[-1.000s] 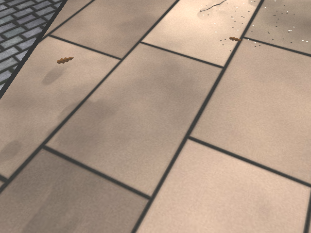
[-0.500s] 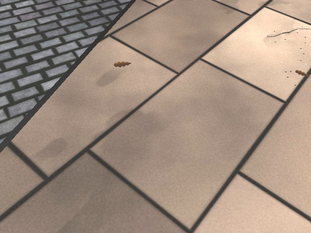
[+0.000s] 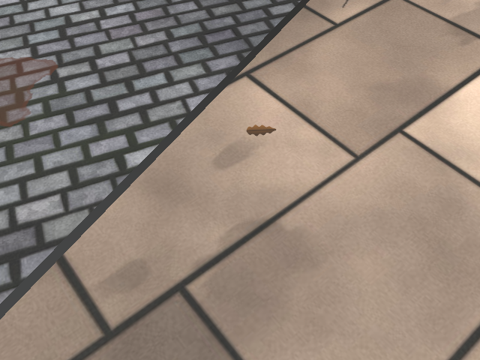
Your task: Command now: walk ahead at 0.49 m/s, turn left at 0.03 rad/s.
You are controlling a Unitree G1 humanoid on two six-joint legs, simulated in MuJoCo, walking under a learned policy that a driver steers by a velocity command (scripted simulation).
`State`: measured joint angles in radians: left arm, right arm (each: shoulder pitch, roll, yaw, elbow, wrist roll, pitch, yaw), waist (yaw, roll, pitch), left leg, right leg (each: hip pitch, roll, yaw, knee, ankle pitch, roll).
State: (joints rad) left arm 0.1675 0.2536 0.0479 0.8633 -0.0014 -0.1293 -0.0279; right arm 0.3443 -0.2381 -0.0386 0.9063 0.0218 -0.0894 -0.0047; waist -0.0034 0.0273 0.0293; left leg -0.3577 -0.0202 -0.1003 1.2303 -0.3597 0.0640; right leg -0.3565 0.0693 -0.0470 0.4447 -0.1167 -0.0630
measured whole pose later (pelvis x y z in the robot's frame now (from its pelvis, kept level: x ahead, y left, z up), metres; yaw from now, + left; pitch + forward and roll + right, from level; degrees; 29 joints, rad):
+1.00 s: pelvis +0.49 -0.09 -0.01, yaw -25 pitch +2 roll +0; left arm 0.13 0.25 0.05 0.69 0.00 -0.06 -0.04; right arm 0.32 -0.29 -0.05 0.91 0.04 -0.09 0.01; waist -0.03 0.01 0.04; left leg -0.35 0.07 -0.01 1.21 -0.43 0.02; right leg -0.40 0.02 -0.08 0.56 -0.18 -0.07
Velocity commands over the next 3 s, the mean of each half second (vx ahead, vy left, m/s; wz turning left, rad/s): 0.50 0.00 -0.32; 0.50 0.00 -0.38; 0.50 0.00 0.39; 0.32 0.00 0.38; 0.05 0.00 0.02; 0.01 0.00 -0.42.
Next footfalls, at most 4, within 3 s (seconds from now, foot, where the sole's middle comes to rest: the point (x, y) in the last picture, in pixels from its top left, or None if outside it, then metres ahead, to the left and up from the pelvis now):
0.36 left None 0.37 0.14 -0.77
0.88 right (328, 330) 0.55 -0.21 -0.77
1.46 left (278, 221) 0.91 -0.09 -0.77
1.90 right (332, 167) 1.15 -0.30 -0.77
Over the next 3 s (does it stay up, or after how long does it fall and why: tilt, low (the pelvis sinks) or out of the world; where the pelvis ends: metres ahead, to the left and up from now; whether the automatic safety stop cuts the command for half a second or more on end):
stays up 1.06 -0.18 0.00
